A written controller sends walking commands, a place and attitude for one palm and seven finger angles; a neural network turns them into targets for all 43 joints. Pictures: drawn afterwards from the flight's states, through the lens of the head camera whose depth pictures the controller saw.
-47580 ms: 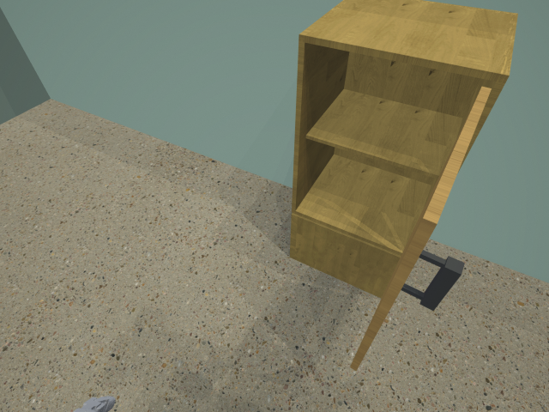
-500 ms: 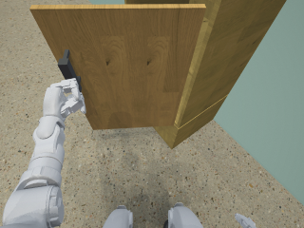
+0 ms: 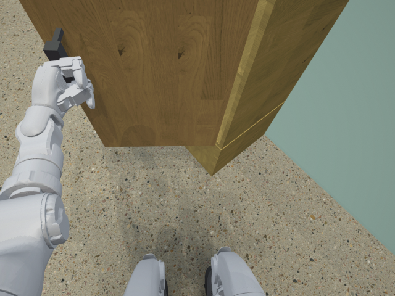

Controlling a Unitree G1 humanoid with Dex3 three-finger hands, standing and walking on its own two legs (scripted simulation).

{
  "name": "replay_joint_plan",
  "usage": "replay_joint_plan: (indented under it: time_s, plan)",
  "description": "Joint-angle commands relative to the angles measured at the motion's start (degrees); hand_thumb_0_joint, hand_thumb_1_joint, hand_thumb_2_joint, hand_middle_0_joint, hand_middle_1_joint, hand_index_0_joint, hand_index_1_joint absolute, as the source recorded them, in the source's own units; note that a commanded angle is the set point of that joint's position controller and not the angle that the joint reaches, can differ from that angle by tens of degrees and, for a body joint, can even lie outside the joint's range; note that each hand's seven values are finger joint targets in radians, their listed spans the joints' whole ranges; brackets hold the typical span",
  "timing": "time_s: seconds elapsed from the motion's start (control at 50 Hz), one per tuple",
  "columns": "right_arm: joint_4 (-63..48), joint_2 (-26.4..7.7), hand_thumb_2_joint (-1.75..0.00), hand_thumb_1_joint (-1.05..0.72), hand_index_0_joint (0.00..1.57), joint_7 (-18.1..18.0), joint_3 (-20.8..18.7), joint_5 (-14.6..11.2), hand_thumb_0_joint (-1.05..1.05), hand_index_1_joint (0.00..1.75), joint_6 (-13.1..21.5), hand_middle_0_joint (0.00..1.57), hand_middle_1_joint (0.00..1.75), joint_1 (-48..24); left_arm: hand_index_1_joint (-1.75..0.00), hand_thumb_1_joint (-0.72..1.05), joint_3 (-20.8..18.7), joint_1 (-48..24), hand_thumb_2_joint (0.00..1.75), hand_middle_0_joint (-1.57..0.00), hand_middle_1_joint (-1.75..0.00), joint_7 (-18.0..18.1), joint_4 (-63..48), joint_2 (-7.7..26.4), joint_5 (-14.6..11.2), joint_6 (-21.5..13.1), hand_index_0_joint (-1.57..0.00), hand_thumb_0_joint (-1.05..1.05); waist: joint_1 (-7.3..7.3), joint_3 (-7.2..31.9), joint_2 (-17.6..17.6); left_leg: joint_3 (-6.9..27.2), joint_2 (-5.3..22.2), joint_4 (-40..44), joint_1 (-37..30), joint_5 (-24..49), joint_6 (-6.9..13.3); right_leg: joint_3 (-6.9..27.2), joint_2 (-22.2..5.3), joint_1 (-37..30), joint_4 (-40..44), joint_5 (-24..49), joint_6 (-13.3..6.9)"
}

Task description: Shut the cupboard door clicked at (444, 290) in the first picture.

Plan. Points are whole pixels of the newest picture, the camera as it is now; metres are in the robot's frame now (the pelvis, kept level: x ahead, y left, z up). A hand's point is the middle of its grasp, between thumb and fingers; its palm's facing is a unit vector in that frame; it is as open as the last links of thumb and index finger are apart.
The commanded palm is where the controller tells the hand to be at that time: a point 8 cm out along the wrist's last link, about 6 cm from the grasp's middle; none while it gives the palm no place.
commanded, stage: push the door shut along its arc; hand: left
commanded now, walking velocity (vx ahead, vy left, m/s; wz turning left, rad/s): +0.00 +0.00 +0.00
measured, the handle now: (68, 63) +0.57 +0.23 +0.07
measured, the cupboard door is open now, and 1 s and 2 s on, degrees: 53 44 37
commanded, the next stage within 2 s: pull the fist back off the door in 1.04 s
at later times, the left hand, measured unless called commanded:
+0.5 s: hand (115, 62) +0.56 +0.14 +0.09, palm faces -0.23 -0.97 -0.03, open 3.1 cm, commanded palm +0.56 +0.18 +0.08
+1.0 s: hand (119, 51) +0.59 +0.13 +0.09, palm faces -0.32 -0.95 -0.03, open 3.2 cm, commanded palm +0.62 +0.15 +0.08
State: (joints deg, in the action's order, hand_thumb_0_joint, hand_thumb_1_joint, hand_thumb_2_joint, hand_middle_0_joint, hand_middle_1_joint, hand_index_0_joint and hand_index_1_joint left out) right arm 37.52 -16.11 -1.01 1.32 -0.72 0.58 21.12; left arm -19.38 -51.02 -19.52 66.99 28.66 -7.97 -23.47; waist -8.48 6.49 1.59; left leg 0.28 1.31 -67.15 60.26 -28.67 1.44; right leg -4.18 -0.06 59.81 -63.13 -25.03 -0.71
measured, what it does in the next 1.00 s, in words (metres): stands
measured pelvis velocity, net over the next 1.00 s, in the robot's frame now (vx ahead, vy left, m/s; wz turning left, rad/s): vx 0.00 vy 0.00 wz -0.04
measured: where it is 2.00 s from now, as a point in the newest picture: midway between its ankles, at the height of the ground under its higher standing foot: outside the picture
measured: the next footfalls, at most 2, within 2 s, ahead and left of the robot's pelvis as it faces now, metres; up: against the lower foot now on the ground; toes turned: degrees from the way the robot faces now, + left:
none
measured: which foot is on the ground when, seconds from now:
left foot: down 0.00-1.00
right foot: down 0.00-1.00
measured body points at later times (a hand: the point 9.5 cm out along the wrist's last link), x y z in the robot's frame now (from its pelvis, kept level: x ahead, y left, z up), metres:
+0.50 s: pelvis +0.00 +0.00 -0.01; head +0.16 +0.02 +0.41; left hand +0.57 +0.19 +0.09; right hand -0.02 -0.26 -0.12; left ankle +0.03 +0.10 -0.64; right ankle +0.05 -0.12 -0.64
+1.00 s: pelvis +0.00 +0.00 -0.03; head +0.19 +0.02 +0.38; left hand +0.60 +0.19 +0.09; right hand -0.04 -0.27 -0.11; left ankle +0.03 +0.10 -0.64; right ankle +0.05 -0.12 -0.64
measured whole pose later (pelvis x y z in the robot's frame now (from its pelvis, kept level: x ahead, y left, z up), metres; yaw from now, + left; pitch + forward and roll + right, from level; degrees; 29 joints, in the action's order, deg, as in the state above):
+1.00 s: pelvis +0.00 +0.00 -0.03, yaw -2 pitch +30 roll -5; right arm 37.5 -16.2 -1.6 3.7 0.7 2.4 22.5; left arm -16.8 -77.0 -28.1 78.0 43.0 -0.6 -12.7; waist -17.0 5.2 3.0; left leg 2.2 3.2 -74.1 73.1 -30.7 1.1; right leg -5.9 1.8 71.6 -67.5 -25.7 -1.3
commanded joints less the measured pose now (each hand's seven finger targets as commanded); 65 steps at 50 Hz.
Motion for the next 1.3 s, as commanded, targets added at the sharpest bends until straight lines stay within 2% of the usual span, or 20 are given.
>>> replay_joint_plan:
  time_s: [0.0,0.12,0.2,0.28,0.4,0.5,0.6,0.64,0.7,0.76,0.82,0.84,0.92,1.04,1.12,1.14,1.18,1.2,1.24,1.28]
  plan:
    - [-3.3,-10.4,-0.9,-0.9,0.2,-1.0,-3.6,0.3,0.0,0.3,1.4,0.2,0.3,8.4,-1.5,0.9,0.1,-32.6,0.9,-1.3,-1.5,-1.2,-13.4,11.9,0.2,-3.7,-1.3,0.0,-3.57,28.6,8.9,4.9,-0.1,8.4,-21.8,16.6,0.1,2.8,1.9,-8.0,7.2,10.1,-1.1]
    - [-2.8,-10.9,-0.9,-0.9,0.2,-0.8,-3.2,0.4,0.0,0.3,1.0,0.2,0.3,9.5,-1.5,0.9,-0.5,-34.3,0.9,-1.3,-1.5,-2.6,-10.5,14.1,0.7,-2.3,-1.3,0.0,-4.4,29.3,9.7,5.6,0.4,8.1,-22.8,17.9,-0.2,2.3,2.1,-6.3,7.2,10.1,-1.2]
    - [-2.7,-10.9,-0.9,-0.9,0.2,-0.9,-2.7,0.5,0.0,0.3,1.0,0.2,0.3,10.0,-1.5,0.9,0.4,-38.6,0.9,-1.3,-1.5,-2.3,-8.0,14.0,1.3,-1.3,-1.3,0.0,-6.43,25.0,8.8,5.7,0.4,7.6,-19.7,14.9,0.3,2.1,2.3,-3.9,7.3,8.1,-1.1]
    - [-2.8,-11.3,-0.9,-0.9,0.2,-0.6,-2.6,0.9,0.0,0.3,0.9,0.2,0.3,11.0,-1.5,0.9,-1.8,-40.4,0.9,-1.3,-1.5,-1.9,-6.9,17.7,2.5,-0.9,-1.3,0.0,-6.2,28.5,9.7,5.8,0.5,6.5,-19.6,17.2,0.2,2.1,2.2,-4.3,6.3,9.3,-1.2]
    - [-2.9,-11.2,-0.9,-0.9,0.2,-0.3,-2.3,1.1,0.0,0.3,0.6,0.2,0.3,12.4,-1.5,0.9,-0.2,-43.2,0.9,-1.3,-1.5,-2.9,-5.2,16.8,3.4,0.3,-1.3,0.0,-7.71,29.6,10.4,6.2,0.8,5.1,-20.6,20.1,0.3,1.8,2.6,-2.5,5.5,10.7,-1.2]
    - [-3.7,-11.1,-0.9,-0.9,0.2,-0.4,-2.0,1.2,0.0,0.3,0.1,0.2,0.3,13.5,-1.5,0.9,-4.7,-42.4,0.9,-1.3,-1.5,-3.6,-3.9,23.0,4.2,2.6,-1.3,0.0,-6.65,32.8,10.2,4.7,0.4,3.3,-16.8,22.7,0.7,2.4,2.8,-7.1,4.5,15.1,-1.1]
    - [-3.9,-11.2,-0.9,-0.9,0.2,-0.5,-1.8,1.3,0.0,0.3,-0.1,0.2,0.3,14.1,-1.5,0.9,-6.2,-44.9,0.9,-1.3,-1.5,-3.8,-5.1,27.4,5.6,3.0,-1.3,0.0,-7.52,33.3,9.1,3.9,0.5,2.2,-13.9,22.4,1.1,2.9,3.1,-9.5,4.3,17.1,-0.8]
    - [-3.9,-11.1,-0.9,-0.9,0.2,-0.5,-1.9,1.2,0.0,0.3,-0.1,0.2,0.3,14.1,-1.5,0.9,-5.4,-44.3,0.9,-1.3,-1.5,-4.7,-5.1,26.9,5.7,3.3,-1.3,0.0,-7.12,34.6,10.7,3.8,0.6,2.0,-14.8,23.8,0.9,2.9,3.1,-9.7,4.1,18.4,-0.8]
    - [-3.2,-11.0,-0.9,-0.9,0.2,-0.8,-2.0,1.3,0.0,0.3,0.2,0.2,0.3,14.6,-1.5,0.9,-3.2,-47.8,0.9,-1.3,-1.5,-6.2,-5.1,24.6,5.1,4.0,-1.3,0.0,-8.94,33.1,10.6,4.1,0.6,1.4,-15.1,23.6,1.1,2.7,3.3,-7.7,4.2,18.1,-0.7]
    - [-2.3,-11.4,-0.9,-0.9,0.2,-1.2,-1.9,1.0,0.0,0.3,0.4,0.2,0.3,15.0,-1.5,0.9,-2.9,-51.2,0.9,-1.3,-1.5,-7.3,-3.6,26.1,5.2,5.4,-1.3,0.0,-10.17,31.9,9.6,4.0,0.7,1.1,-12.9,21.1,1.4,2.9,3.4,-7.2,4.8,16.2,-0.5]
    - [-1.4,-11.4,-0.9,-0.9,0.2,-1.4,-1.9,1.1,0.0,0.3,1.2,0.2,0.3,14.9,-1.5,0.9,-0.7,-53.6,0.9,-1.3,-1.5,-8.2,-3.3,23.9,5.0,5.8,-1.3,0.0,-10.59,33.0,13.5,4.5,0.8,0.3,-15.9,22.0,1.1,2.4,3.3,-3.3,4.4,15.0,-0.8]
    - [-1.0,-11.4,-0.9,-0.9,0.2,-1.5,-1.6,1.1,0.0,0.3,1.3,0.2,0.3,14.9,-1.5,0.9,-0.1,-54.1,0.9,-1.3,-1.5,-8.2,-1.7,23.8,5.2,6.3,-1.3,0.0,-11.38,31.1,12.8,4.7,0.9,0.1,-15.2,21.3,1.2,2.1,3.4,-2.1,4.5,14.1,-0.9]
    - [-0.2,-11.7,-0.9,-0.9,0.2,-1.8,-1.6,1.4,0.0,0.3,2.3,0.2,0.3,15.2,-1.5,0.9,0.6,-58.2,0.9,-1.3,-1.5,-8.8,-3.2,23.9,5.2,6.4,-1.3,0.0,-12.19,34.0,15.3,5.2,1.1,-0.9,-17.1,22.7,1.2,1.8,3.5,-0.2,3.7,14.1,-1.1]
    - [0.8,-12.0,-0.9,-0.9,0.2,-2.1,-0.9,1.5,0.0,0.3,3.1,0.2,0.3,14.7,-1.5,0.9,3.0,-60.6,0.9,-1.3,-1.5,-9.1,-0.3,22.5,6.1,8.2,-1.3,0.0,-13.46,31.4,16.9,5.6,1.3,-1.7,-15.9,20.6,1.1,0.9,3.6,3.7,3.0,11.6,-1.3]
    - [1.2,-12.3,-0.9,-0.9,0.2,-2.1,-0.9,1.7,0.0,0.3,4.0,0.2,0.3,14.9,-1.5,0.9,4.2,-63.2,0.9,-1.3,-1.5,-8.8,-1.4,21.2,6.5,8.7,-1.3,0.0,-14.2,33.2,19.1,6.5,1.6,-2.3,-18.5,21.7,1.1,0.2,3.7,7.0,2.0,11.2,-1.3]
    - [-1.3,-11.3,-0.9,-0.9,0.2,-1.4,0.2,3.2,0.0,0.3,3.8,0.2,0.3,18.3,-1.5,0.9,-7.4,-63.4,0.9,-1.3,-1.5,2.1,-1.7,24.0,3.3,9.9,-1.3,0.0,-11.67,33.5,19.6,7.7,2.3,-0.8,-15.0,20.3,0.8,0.5,3.0,5.7,2.3,10.8,-1.2]
    - [-1.6,-10.7,-0.9,-0.9,0.2,0.4,-0.1,3.8,0.0,0.3,3.5,0.2,0.3,17.7,-1.5,0.9,-3.8,-59.6,0.9,-1.3,-1.5,10.8,0.8,17.1,4.9,11.3,-1.3,0.0,-12.44,31.2,17.0,8.0,2.3,0.6,-13.6,17.1,0.3,0.0,2.8,6.2,2.3,8.9,-0.6]
    - [-1.8,-10.7,-0.9,-0.9,0.2,1.0,-0.3,4.5,0.0,0.3,3.4,0.2,0.3,18.5,-1.5,0.9,-6.0,-58.8,0.9,-1.3,-1.5,13.9,1.0,17.6,5.2,10.9,-1.3,0.0,-12.25,31.4,13.8,8.6,2.3,1.1,-13.1,17.0,0.3,-0.2,2.9,4.9,2.2,8.9,-0.3]
    - [-2.4,-10.4,-0.9,-0.9,0.2,2.5,-0.8,5.7,0.0,0.3,3.0,0.2,0.3,19.4,-1.5,0.9,-6.7,-59.4,0.9,-1.3,-1.5,21.4,-3.3,17.0,7.8,9.4,-1.3,0.0,-11.45,34.7,15.6,7.9,2.1,0.9,-14.2,19.1,0.1,0.2,2.6,3.4,2.4,10.0,-0.1]
    - [-2.3,-10.1,-0.9,-0.9,0.2,4.3,-1.2,6.7,0.0,0.3,2.4,0.2,0.3,20.0,-1.5,0.9,-4.5,-58.2,0.9,-1.3,-1.5,26.5,-5.8,16.7,13.7,6.5,-1.3,0.0,-10.85,37.0,18.1,7.9,2.2,0.6,-17.4,21.8,-0.5,0.1,2.5,4.1,1.8,10.5,-0.2]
